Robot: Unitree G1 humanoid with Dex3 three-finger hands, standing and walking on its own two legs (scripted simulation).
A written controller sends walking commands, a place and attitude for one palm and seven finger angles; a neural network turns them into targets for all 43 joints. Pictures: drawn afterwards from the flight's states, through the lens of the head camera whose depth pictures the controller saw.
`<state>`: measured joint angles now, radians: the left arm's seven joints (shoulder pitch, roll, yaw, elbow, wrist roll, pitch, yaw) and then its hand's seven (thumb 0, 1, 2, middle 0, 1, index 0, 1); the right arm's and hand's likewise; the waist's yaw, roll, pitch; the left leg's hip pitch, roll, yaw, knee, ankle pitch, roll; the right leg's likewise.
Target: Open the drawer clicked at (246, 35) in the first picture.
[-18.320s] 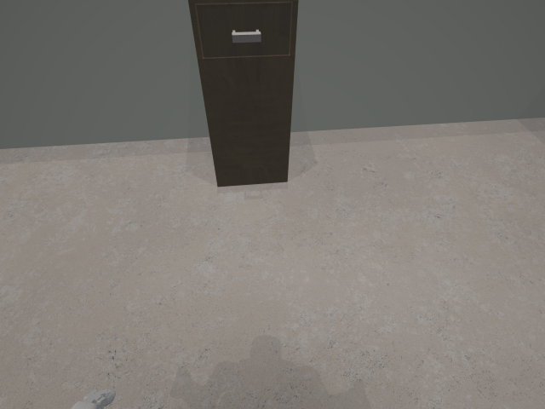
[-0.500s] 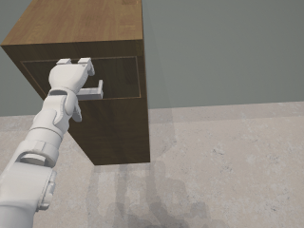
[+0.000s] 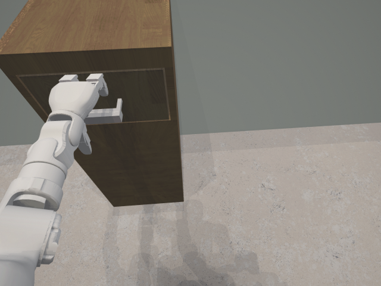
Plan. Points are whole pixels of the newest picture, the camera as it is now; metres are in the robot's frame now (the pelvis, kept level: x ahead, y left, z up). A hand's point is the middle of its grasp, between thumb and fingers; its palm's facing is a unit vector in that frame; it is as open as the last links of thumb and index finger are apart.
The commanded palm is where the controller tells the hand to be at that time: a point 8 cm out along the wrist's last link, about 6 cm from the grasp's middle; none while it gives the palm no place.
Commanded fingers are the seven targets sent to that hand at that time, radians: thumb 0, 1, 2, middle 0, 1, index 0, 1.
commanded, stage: re-aim the fingers above the handle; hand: left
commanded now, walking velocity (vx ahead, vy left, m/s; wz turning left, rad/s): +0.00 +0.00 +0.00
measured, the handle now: (102, 109) +0.53 +0.22 +0.03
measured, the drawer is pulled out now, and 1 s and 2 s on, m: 0.00 0.00 0.00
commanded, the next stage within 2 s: lower the fingers behind the handle in 1.34 s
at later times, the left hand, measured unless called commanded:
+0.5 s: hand (86, 114) +0.47 +0.23 +0.08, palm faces +0.00 +0.00 -1.00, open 13.8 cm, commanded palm +0.45 +0.23 +0.15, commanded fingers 0.00 -0.50 0.30 -0.30 -1.20 -0.30 -1.20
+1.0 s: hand (82, 110) +0.47 +0.24 +0.09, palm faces -0.01 +0.02 -1.00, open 13.8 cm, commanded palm +0.45 +0.23 +0.15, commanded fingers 0.00 -0.50 0.30 -0.30 -1.20 -0.30 -1.20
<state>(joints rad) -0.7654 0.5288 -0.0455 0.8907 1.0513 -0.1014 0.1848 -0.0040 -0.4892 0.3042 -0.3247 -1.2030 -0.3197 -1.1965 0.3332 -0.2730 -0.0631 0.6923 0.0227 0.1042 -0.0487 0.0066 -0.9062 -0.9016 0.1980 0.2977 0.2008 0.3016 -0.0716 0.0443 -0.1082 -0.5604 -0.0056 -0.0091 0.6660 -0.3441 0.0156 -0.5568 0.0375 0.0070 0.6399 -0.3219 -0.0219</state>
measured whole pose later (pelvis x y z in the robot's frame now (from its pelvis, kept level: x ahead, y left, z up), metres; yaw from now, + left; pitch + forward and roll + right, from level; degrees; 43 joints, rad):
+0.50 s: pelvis +0.00 +0.01 +0.00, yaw -1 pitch +13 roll +0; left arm -0.78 0.49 -0.05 0.92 1.08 -0.03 0.20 0.00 -0.49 0.30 -0.32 -1.20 -0.32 -1.20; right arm 0.32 -0.24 -0.04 0.67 0.02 0.10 -0.04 0.01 -0.91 -0.90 0.20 0.30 0.20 0.30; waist -0.08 0.05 -0.11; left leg -0.54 -0.02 0.01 0.65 -0.34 0.03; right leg -0.55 0.03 0.03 0.64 -0.31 -0.01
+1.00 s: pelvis +0.00 +0.00 +0.00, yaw -1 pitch +13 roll +0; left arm -0.78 0.52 -0.01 0.95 1.07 0.01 0.20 0.00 -0.49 0.30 -0.32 -1.20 -0.32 -1.20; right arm 0.32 -0.25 -0.04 0.67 0.02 0.10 -0.05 0.01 -0.91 -0.90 0.20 0.30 0.20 0.30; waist -0.08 0.06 -0.11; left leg -0.53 0.00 0.02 0.64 -0.33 0.02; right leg -0.55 0.04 0.03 0.63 -0.31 -0.02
